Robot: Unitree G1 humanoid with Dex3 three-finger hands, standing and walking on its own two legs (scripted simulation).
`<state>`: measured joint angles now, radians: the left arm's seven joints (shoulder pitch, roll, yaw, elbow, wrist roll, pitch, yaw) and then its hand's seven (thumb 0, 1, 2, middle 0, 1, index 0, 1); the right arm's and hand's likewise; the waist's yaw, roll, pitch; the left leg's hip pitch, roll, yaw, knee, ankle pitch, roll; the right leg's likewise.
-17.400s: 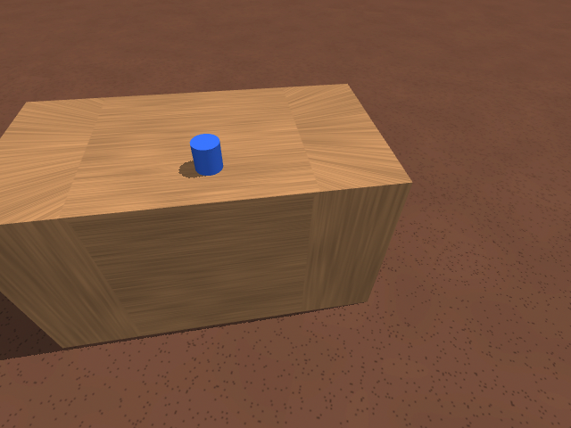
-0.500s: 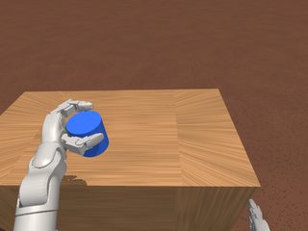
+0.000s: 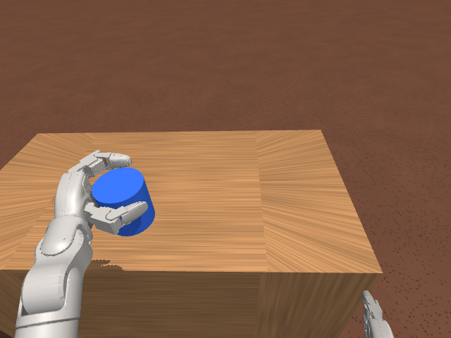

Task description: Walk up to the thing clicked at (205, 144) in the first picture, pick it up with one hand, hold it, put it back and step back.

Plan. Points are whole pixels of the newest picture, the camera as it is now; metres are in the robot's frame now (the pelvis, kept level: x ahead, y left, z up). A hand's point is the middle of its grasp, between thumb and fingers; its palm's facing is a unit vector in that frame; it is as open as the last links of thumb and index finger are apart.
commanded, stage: hold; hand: left
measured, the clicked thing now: (125, 202) +0.33 +0.17 +0.15
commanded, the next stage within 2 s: crouch in 0.74 s
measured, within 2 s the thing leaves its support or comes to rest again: neither
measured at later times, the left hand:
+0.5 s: hand (120, 188) +0.33 +0.17 +0.18, palm faces +0.15 -0.99 -0.02, open 10.6 cm
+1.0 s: hand (122, 187) +0.34 +0.17 +0.18, palm faces +0.15 -0.99 +0.00, open 10.6 cm
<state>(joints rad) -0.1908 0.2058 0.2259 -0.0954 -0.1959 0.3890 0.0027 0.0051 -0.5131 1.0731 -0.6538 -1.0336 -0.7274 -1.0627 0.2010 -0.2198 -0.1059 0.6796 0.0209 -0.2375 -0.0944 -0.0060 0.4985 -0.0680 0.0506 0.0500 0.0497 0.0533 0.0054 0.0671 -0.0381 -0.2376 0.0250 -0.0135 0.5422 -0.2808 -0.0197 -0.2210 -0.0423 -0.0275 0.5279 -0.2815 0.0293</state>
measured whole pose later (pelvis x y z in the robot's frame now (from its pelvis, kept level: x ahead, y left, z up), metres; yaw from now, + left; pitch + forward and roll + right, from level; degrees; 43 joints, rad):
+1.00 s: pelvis +0.00 +0.00 +0.00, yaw +0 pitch -1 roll +0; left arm -0.23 0.19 0.22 -0.06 -0.20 0.39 0.01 0.01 -0.52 1.08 -0.65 -1.04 -0.73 -1.08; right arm 0.19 -0.21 -0.09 0.70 0.02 -0.24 -0.09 -0.01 0.51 -0.06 0.05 0.05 0.05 0.05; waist 0.00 0.06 -0.04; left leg -0.23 0.02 -0.01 0.53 -0.28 -0.02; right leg -0.22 -0.04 -0.02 0.52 -0.28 0.03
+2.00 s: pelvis -0.01 +0.01 -0.03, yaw -2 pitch +13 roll -2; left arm -0.67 0.37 0.31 0.95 -0.12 -0.27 -0.03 0.01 -0.52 1.08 -0.65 -1.04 -0.74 -1.08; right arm 0.27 -0.22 -0.07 0.37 -0.01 -0.10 -0.02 0.00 0.51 -0.06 0.05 0.05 0.05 0.05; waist -0.11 0.00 -0.09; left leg -0.69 0.05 -0.01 0.86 -0.39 -0.02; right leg -0.67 -0.02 -0.01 0.80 -0.36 0.03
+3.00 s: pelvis -0.01 +0.00 -0.08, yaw -2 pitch +23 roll -3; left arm -0.76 0.48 0.44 1.10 -0.07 -0.43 -0.07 0.01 -0.52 1.09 -0.66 -1.03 -0.75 -1.07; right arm 0.35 -0.24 -0.03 0.04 -0.05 0.01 0.03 0.00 0.49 -0.07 0.06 0.05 0.05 0.05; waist -0.20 0.00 -0.12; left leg -1.03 0.06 -0.04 1.13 -0.49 -0.02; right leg -1.00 0.00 -0.03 1.07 -0.46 0.03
